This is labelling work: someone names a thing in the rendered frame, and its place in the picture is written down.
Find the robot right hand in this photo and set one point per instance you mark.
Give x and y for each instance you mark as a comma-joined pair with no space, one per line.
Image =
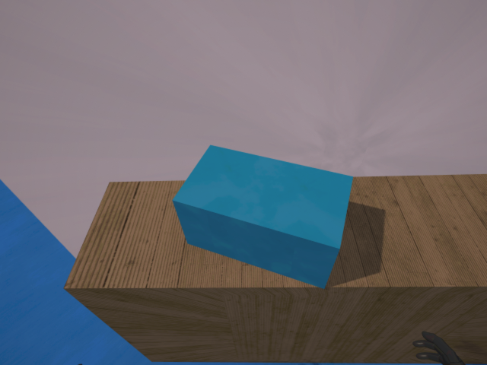
445,355

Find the pedestal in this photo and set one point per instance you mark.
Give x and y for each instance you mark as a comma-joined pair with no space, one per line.
413,259

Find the carton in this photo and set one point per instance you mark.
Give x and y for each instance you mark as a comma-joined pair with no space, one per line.
283,217

